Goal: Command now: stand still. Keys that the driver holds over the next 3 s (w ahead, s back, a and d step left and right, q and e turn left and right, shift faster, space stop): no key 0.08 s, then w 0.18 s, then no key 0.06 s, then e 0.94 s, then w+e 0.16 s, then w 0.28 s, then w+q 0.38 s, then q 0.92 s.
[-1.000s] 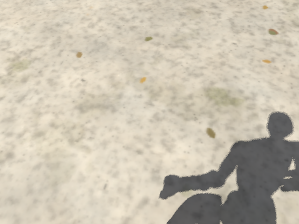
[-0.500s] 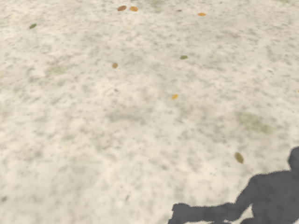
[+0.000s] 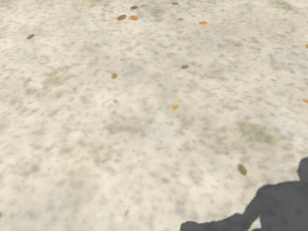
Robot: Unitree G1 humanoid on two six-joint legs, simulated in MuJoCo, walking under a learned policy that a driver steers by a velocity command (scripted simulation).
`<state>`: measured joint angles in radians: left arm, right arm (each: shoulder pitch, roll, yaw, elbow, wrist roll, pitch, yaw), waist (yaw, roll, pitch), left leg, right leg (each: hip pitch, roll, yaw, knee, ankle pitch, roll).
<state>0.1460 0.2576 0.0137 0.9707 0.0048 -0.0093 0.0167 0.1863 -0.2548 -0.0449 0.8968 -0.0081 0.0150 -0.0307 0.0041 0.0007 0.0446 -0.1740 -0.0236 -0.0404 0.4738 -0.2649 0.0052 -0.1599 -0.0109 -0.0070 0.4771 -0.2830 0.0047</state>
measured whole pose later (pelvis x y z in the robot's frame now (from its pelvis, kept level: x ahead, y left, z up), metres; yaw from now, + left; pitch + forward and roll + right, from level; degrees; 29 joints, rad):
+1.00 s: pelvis +0.13 -0.01 +0.00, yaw -19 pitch +2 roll +1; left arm 0.14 0.30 0.08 0.79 -0.01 0.00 0.02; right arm 0.06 -0.31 -0.07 0.85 -0.01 -0.01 -0.06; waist 0.03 0.01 0.08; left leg -0.50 0.01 -0.10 0.90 -0.39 -0.07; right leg -0.33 0.09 0.08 0.43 -0.12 -0.08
